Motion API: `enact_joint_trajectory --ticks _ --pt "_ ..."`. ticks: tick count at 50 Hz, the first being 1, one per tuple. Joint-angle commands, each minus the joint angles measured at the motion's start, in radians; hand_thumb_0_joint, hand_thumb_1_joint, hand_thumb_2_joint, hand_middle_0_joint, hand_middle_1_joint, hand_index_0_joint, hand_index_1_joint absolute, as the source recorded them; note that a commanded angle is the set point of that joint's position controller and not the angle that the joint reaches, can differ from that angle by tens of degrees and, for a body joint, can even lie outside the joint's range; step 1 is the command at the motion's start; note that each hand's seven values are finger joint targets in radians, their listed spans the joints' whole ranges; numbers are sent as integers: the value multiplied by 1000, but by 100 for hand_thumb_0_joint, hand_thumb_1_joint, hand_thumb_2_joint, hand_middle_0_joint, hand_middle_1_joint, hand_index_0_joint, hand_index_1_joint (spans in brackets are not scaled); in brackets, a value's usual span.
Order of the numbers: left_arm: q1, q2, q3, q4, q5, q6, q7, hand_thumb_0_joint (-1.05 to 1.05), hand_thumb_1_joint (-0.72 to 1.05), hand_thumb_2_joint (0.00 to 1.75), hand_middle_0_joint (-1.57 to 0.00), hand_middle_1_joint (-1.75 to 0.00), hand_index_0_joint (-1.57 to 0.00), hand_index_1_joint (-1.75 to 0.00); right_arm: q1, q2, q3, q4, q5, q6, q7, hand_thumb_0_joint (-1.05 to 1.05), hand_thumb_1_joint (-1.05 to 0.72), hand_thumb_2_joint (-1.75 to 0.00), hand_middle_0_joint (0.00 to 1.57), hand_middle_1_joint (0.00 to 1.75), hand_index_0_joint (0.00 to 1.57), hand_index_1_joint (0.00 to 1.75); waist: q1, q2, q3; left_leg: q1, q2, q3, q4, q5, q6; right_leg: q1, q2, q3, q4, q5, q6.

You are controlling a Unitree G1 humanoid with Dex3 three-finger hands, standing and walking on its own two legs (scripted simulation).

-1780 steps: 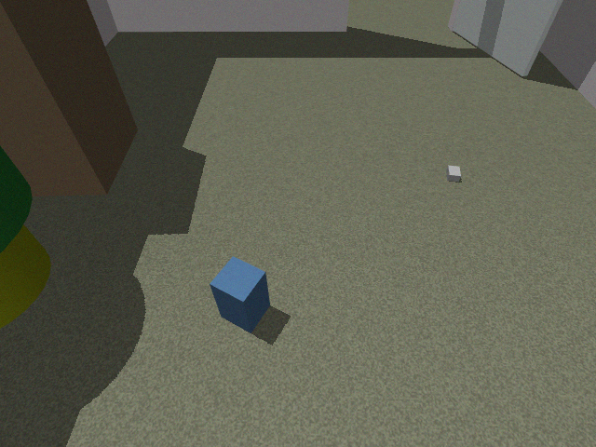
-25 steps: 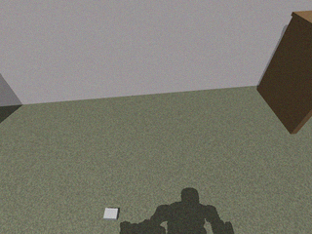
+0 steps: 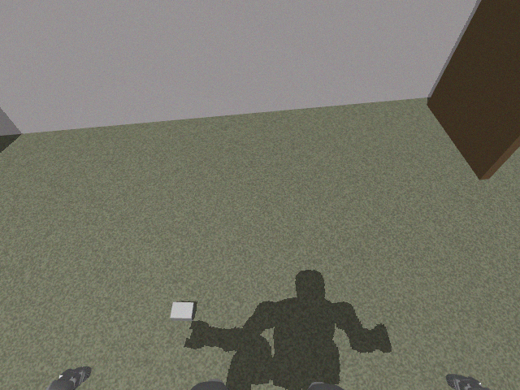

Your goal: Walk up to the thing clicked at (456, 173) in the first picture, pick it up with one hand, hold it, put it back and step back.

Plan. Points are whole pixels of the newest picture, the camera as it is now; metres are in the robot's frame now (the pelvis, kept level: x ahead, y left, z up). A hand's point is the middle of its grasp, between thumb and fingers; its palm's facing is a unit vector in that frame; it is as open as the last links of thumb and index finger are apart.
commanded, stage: step back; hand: left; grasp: from above
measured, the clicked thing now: (183, 311) +0.44 +0.30 -0.74
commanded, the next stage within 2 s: none
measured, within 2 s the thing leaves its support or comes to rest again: neither
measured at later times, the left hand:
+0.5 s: hand out of the picture -0.02 +0.24 -0.13, palm faces +0.06 -0.91 -0.42, open 7.4 cm
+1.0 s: hand out of the picture -0.20 +0.30 -0.15, palm faces -0.05 -0.92 -0.40, open 7.4 cm
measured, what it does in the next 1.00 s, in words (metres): walks backwards: right foot, then left foot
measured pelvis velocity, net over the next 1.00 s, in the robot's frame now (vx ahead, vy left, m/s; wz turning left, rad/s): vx -0.27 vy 0.02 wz -0.05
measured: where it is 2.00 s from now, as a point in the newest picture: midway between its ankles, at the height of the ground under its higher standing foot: outside the picture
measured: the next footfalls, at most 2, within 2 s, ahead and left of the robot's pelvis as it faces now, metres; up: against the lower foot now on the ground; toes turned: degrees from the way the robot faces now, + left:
right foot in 0.16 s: +0.00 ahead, -0.13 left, +0.00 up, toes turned +1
left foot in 0.62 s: -0.14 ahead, +0.11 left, +0.00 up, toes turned +2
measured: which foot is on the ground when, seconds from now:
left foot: down 0.00-0.16, up 0.18-0.60, down 0.62-1.00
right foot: down 0.00-0.00, up 0.02-0.14, down 0.16-0.62, up 0.64-1.00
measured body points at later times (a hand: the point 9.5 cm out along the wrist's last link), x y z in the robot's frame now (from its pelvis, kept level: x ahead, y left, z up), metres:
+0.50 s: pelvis -0.11 -0.02 +0.00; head -0.03 -0.04 +0.44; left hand -0.02 +0.29 -0.11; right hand -0.01 -0.34 -0.14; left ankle -0.15 +0.11 -0.68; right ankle -0.04 -0.13 -0.72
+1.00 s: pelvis -0.27 +0.02 +0.00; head -0.21 +0.03 +0.45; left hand -0.19 +0.34 -0.12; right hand -0.14 -0.29 -0.10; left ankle -0.18 +0.11 -0.72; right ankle -0.32 -0.13 -0.68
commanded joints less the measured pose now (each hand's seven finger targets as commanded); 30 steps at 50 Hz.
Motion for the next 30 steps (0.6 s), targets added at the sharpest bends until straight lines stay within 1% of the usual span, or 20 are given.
enact_joint_trajectory --ticks 1,2,3,5,6,7,8,9,10,11,12,13,16,20,22,24,26,28,29,30 --pt "104 166 54 -62 11 -1 8 0 90 90 -20 -30 -20 -30 -3 -289 -69 -120 -24 -24 -15 0 -90 -90 20 30 20 30 7 228 -250 -12 347 -370 -241 275 304 38 75 5 355 -253 -29" --pt "126 173 58 -61 9 3 6 0 90 90 -20 -30 -20 -30 -27 -284 -71 -141 -29 -26 -18 0 -90 -90 20 30 20 30 19 221 -245 -45 369 -372 -234 271 321 29 57 49 443 -300 -30" --pt "131 173 63 -67 3 3 3 0 90 90 -20 -30 -20 -30 -35 -268 -67 -155 -32 -28 -23 0 -90 -90 20 30 20 30 24 182 -245 -29 343 -325 -191 299 301 11 45 68 439 -296 -35" --pt "195 159 66 -54 -2 -8 5 0 90 90 -20 -30 -20 -30 -72 -255 -61 -171 -31 -24 -33 0 -90 -90 20 30 20 30 74 198 -239 -25 289 -243 -86 346 226 52 8 70 225 -213 -20" --pt "227 148 66 -47 5 -17 6 0 90 90 -20 -30 -20 -30 -85 -241 -56 -173 -26 -15 -34 0 -90 -90 20 30 20 30 91 167 -234 -2 222 -189 -4 285 166 84 5 59 -18 -90 -14" --pt "220 156 71 -45 18 -28 11 0 90 90 -20 -30 -20 -30 -61 -214 -44 -163 -16 -2 -31 0 -90 -90 20 30 20 30 79 72 -204 -26 133 -133 122 177 105 122 -22 115 -241 82 9" --pt "163 251 92 -74 40 -42 20 0 90 90 -20 -30 -20 -30 -2 -149 -25 -165 -2 3 -33 0 -90 -90 20 30 20 30 27 -183 -152 -223 -28 -83 284 -120 36 188 -166 378 -286 312 -8" --pt "103 304 98 -121 39 -45 21 0 90 90 -20 -30 -20 -30 31 -137 -16 -160 -8 8 -43 0 -90 -90 20 30 20 30 2 -194 -125 -264 -102 -116 394 -363 2 119 -278 449 -288 418 -106" --pt "77 359 108 -146 43 -47 23 0 90 90 -20 -30 -20 -30 31 -170 -34 -152 -9 13 -52 0 -90 -90 20 30 20 30 32 -227 -172 -165 -115 -202 553 -417 21 -33 -378 555 -316 411 -245" --pt "44 316 103 -160 37 -50 28 0 90 90 -20 -30 -20 -30 35 -206 -49 -142 -5 9 -53 0 -90 -90 20 30 20 30 21 -176 -159 -147 -103 -231 629 -349 19 -45 -351 522 -304 362 -259" --pt "6 258 92 -164 32 -52 27 0 90 90 -20 -30 -20 -30 60 -217 -53 -120 6 5 -49 0 -90 -90 20 30 20 30 -3 -120 -150 -164 -124 -240 633 -273 7 12 -257 389 -265 387 -197" --pt "-24 232 86 -176 35 -51 30 0 90 90 -20 -30 -20 -30 98 -215 -47 -111 10 0 -49 0 -90 -90 20 30 20 30 -27 -120 -170 -190 -137 -216 635 -236 0 76 -208 295 -226 435 -168" --pt "62 191 84 -186 24 -48 35 0 90 90 -20 -30 -20 -30 102 -215 -32 -109 -4 -8 -57 0 -90 -90 20 30 20 30 27 -92 -193 -232 -143 -194 642 -245 -22 204 -224 264 -174 544 -186" --pt "172 188 91 -187 21 -41 49 0 90 90 -20 -30 -20 -30 45 -194 -22 -156 -13 -14 -60 0 -90 -90 20 30 20 30 89 -115 -220 -268 -104 -163 461 -293 -31 388 -256 259 -133 666 -218" --pt "187 198 93 -196 18 -35 50 0 90 90 -20 -30 -20 -30 58 -191 -26 -162 -16 -12 -57 0 -90 -90 20 30 20 30 90 -151 -233 -221 -91 -133 389 -307 -27 377 -267 272 -143 661 -224" --pt "150 220 96 -217 20 -32 49 0 90 90 -20 -30 -20 -30 95 -193 -33 -153 -19 -8 -50 0 -90 -90 20 30 20 30 68 -164 -241 -126 -72 -94 317 -299 -18 292 -281 267 -165 584 -226" --pt "106 235 95 -238 21 -30 46 0 90 90 -20 -30 -20 -30 143 -189 -41 -144 -22 -4 -37 0 -90 -90 20 30 20 30 35 -175 -251 -31 -53 -51 224 -274 0 208 -269 248 -180 471 -202" --pt "50 245 91 -252 18 -25 41 0 90 90 -20 -30 -20 -30 230 -176 -45 -115 -24 -3 -24 0 -90 -90 20 30 20 30 -19 -174 -270 105 -39 -9 34 -173 26 125 -238 205 -152 351 -153" --pt "25 240 84 -257 14 -19 39 0 90 90 -20 -30 -20 -30 268 -180 -52 -102 -30 -5 -19 0 -90 -90 20 30 20 30 -49 -148 -272 182 -35 2 -91 -54 43 58 -215 175 -109 278 -111" --pt "61 198 71 -252 13 -11 37 0 90 90 -20 -30 -20 -30 236 -201 -60 -115 -45 -9 -18 0 -90 -90 20 30 20 30 -40 -13 -233 197 33 -124 -201 -35 66 -45 -136 131 -15 118 -66"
